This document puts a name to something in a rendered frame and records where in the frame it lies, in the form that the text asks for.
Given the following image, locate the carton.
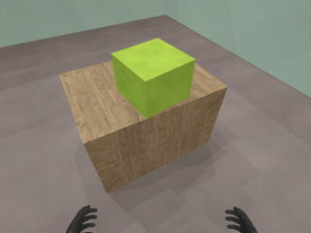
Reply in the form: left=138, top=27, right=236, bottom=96
left=111, top=38, right=196, bottom=119

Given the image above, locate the left robot hand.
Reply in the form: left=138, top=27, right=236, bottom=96
left=66, top=205, right=97, bottom=233

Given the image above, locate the right robot hand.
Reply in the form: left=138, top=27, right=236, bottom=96
left=225, top=207, right=258, bottom=233

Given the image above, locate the pedestal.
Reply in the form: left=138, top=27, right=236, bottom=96
left=59, top=45, right=227, bottom=194

